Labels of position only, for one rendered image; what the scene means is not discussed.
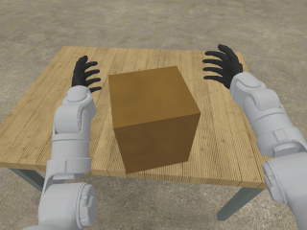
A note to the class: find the robot left upper arm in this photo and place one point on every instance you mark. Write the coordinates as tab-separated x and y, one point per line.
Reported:
67	206

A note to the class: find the right robot hand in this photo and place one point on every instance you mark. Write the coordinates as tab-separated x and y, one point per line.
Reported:
229	62

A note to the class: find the left robot forearm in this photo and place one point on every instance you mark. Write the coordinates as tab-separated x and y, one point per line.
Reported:
70	137

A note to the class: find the table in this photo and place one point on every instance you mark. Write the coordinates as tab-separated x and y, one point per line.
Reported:
224	151

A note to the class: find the carton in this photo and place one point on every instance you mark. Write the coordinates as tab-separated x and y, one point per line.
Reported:
154	118

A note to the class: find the right robot forearm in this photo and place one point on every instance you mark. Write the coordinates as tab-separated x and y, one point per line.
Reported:
275	133

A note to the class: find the left robot hand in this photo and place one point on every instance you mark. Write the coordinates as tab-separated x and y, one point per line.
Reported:
80	76

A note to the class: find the robot right upper arm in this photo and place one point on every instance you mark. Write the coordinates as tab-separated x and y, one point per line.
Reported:
286	180

